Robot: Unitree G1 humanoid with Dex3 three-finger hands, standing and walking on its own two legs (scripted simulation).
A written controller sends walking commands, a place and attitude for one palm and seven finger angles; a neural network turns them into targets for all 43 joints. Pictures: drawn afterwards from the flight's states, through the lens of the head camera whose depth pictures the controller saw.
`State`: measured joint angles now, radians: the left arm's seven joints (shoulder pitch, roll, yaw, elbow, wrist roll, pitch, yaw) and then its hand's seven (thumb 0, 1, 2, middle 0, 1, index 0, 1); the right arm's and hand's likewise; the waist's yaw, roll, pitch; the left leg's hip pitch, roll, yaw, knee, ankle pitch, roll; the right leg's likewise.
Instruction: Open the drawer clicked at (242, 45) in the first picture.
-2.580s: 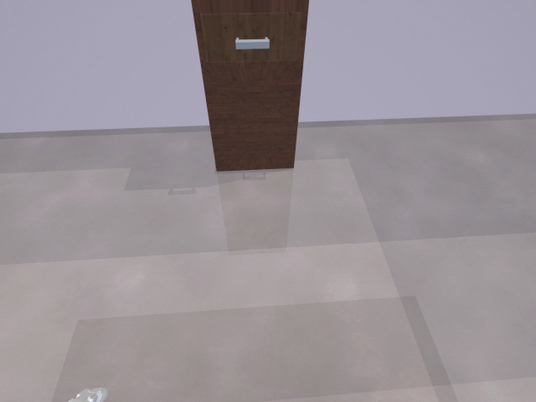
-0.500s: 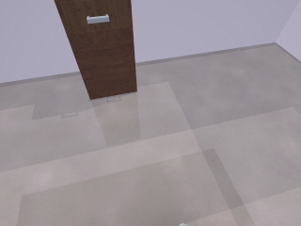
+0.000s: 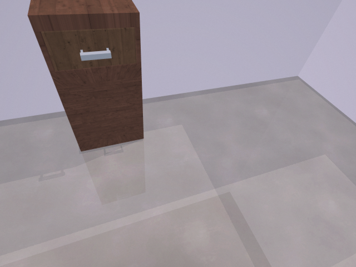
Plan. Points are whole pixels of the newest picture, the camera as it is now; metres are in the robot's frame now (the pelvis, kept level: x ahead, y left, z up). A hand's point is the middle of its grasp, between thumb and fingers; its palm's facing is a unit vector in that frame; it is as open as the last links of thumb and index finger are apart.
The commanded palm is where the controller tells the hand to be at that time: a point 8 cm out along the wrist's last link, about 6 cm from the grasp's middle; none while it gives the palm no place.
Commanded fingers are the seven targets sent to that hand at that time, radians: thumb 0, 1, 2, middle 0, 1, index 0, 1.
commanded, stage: walk to a spot facing it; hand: left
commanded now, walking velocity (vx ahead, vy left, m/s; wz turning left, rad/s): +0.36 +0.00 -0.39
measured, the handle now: (95, 53) +0.97 +0.44 -0.05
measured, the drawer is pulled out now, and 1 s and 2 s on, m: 0.00 0.00 0.00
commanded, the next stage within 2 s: turn to face it in 0.40 s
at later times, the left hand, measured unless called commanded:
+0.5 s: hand (147, 189) +0.38 +0.11 -0.18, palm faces -0.20 -0.96 -0.19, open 7.3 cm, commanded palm none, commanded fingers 0.00 0.90 0.90 -0.20 -0.30 -0.20 -0.30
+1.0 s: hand (130, 181) +0.41 +0.17 -0.18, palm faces +0.03 -0.98 -0.20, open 7.3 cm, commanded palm none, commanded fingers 0.00 0.90 0.90 -0.20 -0.30 -0.20 -0.30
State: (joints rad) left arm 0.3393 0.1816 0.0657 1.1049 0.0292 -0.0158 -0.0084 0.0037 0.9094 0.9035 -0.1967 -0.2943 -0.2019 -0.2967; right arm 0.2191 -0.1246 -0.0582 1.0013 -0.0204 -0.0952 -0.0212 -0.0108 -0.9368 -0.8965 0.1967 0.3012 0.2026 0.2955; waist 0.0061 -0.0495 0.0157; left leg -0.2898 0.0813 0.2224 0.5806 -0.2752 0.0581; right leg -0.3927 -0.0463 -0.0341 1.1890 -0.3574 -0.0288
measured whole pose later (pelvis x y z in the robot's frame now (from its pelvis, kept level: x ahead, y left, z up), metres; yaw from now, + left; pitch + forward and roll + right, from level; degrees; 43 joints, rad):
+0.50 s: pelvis +0.22 -0.04 -0.02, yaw -11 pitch -2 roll +0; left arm 0.11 0.18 0.06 0.97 0.01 -0.05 -0.02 0.00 0.91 0.90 -0.20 -0.29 -0.20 -0.30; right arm 0.46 -0.11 -0.04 1.15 -0.01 -0.02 -0.02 0.01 -0.91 -0.90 0.20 0.30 0.20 0.30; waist -0.04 0.01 0.11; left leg -0.21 0.15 0.17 1.19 -0.48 -0.04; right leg -0.42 0.01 -0.17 0.68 -0.22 -0.12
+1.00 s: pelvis +0.35 -0.02 -0.01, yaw -2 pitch -1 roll -1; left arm 0.22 0.20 0.07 1.00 0.01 0.03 0.02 0.00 0.91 0.90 -0.20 -0.29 -0.20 -0.30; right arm 0.19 -0.16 -0.04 0.96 -0.02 0.01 0.00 0.00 -0.91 -0.90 0.19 0.30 0.20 0.30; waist 0.00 -0.03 0.06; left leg -0.36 0.01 0.10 0.60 -0.23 0.06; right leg -0.41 -0.07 -0.09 1.08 -0.51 0.05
